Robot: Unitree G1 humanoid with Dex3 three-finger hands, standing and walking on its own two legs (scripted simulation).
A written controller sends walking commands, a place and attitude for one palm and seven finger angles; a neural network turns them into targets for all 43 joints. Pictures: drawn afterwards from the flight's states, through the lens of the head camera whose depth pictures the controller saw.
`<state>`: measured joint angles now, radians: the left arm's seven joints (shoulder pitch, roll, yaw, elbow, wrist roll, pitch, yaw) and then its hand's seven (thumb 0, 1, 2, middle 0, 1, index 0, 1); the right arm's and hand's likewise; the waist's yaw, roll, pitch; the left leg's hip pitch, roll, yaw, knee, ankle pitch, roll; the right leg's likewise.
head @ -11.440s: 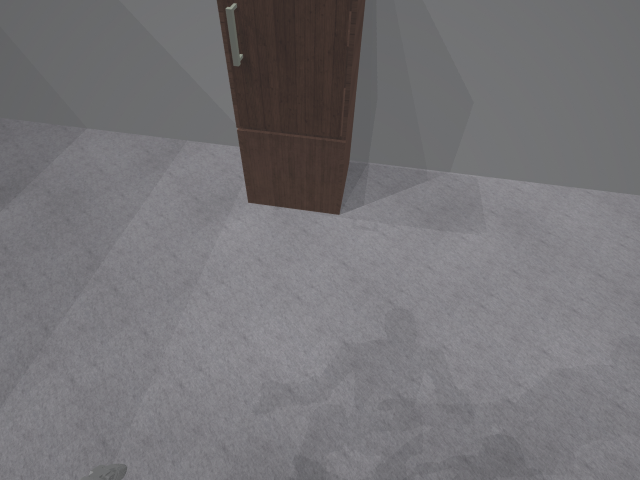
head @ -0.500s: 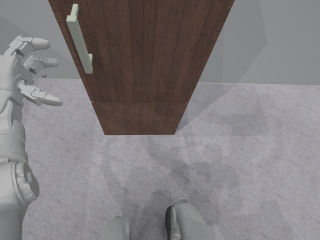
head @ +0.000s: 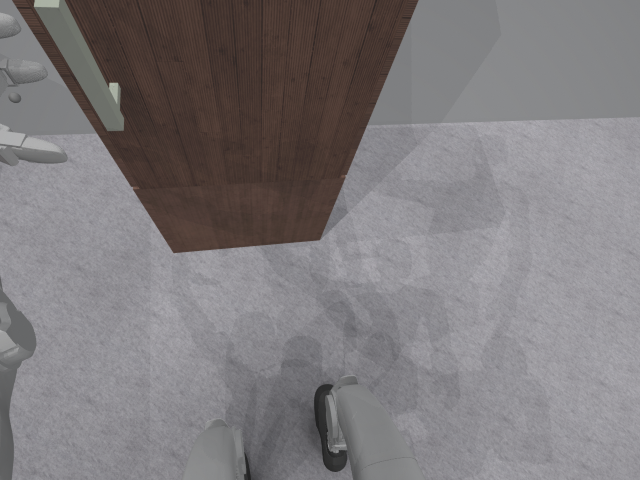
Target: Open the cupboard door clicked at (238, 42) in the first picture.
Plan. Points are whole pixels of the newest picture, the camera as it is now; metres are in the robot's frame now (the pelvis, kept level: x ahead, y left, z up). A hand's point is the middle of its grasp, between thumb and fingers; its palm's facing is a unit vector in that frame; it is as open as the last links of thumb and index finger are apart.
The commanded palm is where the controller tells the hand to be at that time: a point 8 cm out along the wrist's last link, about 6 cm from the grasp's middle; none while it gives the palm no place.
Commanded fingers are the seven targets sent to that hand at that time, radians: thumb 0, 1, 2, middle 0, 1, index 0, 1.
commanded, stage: move the hooked fingers beside the handle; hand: left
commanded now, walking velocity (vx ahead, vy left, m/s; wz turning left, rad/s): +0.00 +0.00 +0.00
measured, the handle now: (89, 58) +0.58 +0.18 +0.08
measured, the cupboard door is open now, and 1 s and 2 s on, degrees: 0 0 0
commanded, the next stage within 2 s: slide the fingers in behind the handle in 0.60 s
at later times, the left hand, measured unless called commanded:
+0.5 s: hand (14, 109) +0.52 +0.25 +0.07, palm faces -0.01 -1.00 +0.00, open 13.9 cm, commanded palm +0.50 +0.29 +0.07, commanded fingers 0.00 -0.50 0.30 -0.30 -1.20 -0.30 -1.20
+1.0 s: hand (52, 106) +0.52 +0.22 +0.07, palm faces -0.03 -1.00 -0.02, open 13.9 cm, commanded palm +0.51 +0.26 +0.07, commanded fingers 0.00 -0.50 0.30 -0.30 -1.20 -0.30 -1.20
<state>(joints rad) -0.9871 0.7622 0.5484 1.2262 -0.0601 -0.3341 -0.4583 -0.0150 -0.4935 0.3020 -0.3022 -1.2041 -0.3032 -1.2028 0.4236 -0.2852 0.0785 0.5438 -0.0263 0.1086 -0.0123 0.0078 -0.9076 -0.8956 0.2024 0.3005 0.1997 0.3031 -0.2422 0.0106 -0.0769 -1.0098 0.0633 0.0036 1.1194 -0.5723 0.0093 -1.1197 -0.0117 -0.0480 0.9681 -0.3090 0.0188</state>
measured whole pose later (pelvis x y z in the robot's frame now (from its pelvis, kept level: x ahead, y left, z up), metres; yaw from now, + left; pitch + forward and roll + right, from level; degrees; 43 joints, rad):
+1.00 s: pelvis +0.00 +0.00 +0.00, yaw +1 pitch +25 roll -3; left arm -0.95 0.61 0.46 1.17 -0.06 -0.36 -0.36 -0.02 -0.50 0.30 -0.30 -1.20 -0.30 -1.20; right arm 0.40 -0.27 0.06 0.55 -0.03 0.11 0.00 0.01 -0.91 -0.90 0.20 0.30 0.20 0.30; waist -0.22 0.02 -0.09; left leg -0.97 0.05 -0.01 1.12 -0.58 0.01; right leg -1.08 -0.02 -0.06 0.97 -0.32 0.02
